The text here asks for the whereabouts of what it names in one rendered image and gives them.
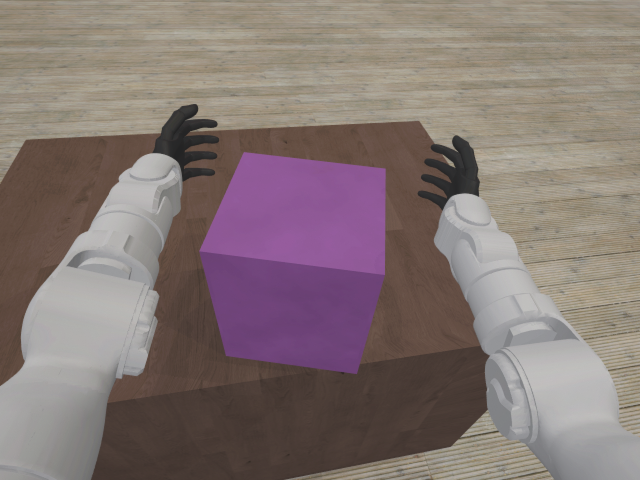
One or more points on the carton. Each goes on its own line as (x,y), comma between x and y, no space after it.
(295,260)

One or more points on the left robot hand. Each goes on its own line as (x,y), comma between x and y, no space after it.
(173,140)

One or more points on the right robot upper arm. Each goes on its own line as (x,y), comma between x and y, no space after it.
(556,398)

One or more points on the right robot hand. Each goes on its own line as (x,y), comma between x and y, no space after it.
(463,177)

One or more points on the pedestal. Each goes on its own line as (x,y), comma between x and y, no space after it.
(197,414)

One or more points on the left robot upper arm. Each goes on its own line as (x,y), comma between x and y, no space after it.
(90,329)

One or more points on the robot left forearm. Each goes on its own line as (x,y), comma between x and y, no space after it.
(128,233)

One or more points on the robot right forearm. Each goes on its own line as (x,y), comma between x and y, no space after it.
(508,308)

